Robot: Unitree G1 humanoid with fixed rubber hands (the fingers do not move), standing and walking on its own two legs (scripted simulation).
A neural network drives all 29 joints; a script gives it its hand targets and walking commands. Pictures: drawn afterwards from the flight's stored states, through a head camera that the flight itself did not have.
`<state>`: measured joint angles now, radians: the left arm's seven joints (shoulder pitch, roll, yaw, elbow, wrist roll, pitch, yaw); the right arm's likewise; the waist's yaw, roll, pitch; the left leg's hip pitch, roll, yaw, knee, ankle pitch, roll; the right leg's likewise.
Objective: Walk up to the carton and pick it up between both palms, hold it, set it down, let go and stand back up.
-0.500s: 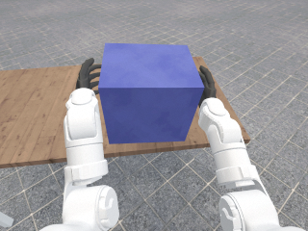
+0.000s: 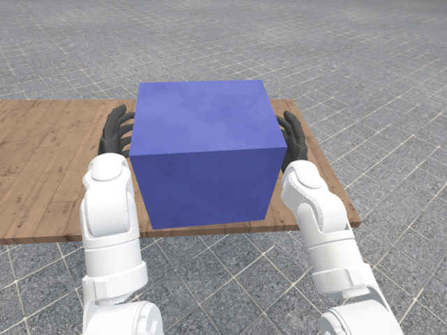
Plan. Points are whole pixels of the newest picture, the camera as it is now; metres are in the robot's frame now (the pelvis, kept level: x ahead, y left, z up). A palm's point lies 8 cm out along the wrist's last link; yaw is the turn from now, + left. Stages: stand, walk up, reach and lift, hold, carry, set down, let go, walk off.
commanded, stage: hold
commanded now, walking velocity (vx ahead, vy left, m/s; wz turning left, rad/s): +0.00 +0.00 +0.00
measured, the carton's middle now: (206, 156) +0.35 +0.03 +0.18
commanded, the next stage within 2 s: none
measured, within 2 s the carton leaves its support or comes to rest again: neither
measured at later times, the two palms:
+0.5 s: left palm (128, 143) +0.36 +0.15 +0.20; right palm (296, 152) +0.35 -0.14 +0.17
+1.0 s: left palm (122, 148) +0.33 +0.15 +0.21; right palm (303, 161) +0.32 -0.13 +0.19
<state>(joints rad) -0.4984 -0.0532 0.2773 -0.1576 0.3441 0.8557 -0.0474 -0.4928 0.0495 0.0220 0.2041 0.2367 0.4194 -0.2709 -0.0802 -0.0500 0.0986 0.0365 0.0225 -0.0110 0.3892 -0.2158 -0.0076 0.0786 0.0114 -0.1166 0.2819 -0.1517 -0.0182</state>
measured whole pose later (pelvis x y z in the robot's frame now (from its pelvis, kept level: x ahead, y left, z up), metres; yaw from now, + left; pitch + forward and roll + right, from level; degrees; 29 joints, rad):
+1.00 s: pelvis -0.02 +0.01 +0.00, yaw -3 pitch -12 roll -1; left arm -0.58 -0.08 0.29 -0.13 0.37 0.87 -0.03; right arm -0.55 0.04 -0.04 0.19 0.22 0.45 -0.25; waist -0.08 -0.01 0.13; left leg 0.02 0.02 0.04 0.37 -0.19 0.01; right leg 0.04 0.00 -0.07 0.28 -0.11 0.00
